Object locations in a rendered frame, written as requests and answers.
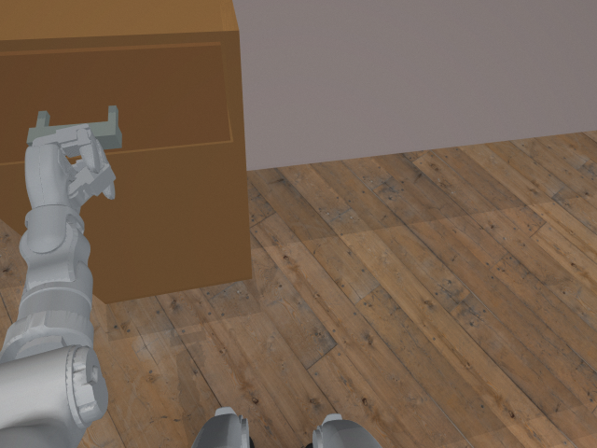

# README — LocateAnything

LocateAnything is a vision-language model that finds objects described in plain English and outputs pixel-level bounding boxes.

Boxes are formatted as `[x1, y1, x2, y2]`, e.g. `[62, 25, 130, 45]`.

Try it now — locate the left robot thigh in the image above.
[191, 413, 250, 448]

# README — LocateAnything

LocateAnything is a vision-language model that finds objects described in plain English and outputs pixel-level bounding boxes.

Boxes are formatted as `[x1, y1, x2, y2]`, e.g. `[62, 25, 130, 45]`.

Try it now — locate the drawer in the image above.
[0, 42, 230, 163]

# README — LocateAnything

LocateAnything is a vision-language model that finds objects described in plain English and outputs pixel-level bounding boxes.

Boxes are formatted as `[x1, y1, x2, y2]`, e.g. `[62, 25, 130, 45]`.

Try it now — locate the robot thigh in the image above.
[191, 413, 250, 448]
[312, 420, 382, 448]

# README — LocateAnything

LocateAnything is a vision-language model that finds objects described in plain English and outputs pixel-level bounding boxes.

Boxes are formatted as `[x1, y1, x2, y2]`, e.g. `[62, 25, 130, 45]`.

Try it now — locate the right robot thigh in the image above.
[312, 420, 382, 448]

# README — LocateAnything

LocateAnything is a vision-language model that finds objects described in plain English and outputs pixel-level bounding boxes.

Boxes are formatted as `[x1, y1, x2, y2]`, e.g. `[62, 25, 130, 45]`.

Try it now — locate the left robot forearm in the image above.
[0, 204, 94, 364]

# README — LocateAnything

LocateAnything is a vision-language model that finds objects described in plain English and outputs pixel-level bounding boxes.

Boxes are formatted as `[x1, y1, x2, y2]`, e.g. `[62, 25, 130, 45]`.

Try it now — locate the cabinet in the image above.
[0, 0, 252, 304]

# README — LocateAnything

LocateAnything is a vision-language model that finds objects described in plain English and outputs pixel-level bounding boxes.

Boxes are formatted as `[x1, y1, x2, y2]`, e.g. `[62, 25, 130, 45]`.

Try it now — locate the left robot upper arm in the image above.
[0, 344, 108, 448]

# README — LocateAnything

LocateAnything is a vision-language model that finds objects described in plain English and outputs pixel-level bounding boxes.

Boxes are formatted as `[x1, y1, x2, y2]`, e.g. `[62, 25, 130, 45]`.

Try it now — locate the left robot hand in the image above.
[25, 123, 116, 214]

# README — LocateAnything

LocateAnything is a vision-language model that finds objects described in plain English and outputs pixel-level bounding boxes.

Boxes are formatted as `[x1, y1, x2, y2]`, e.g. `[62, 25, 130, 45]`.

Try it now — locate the handle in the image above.
[26, 105, 122, 149]

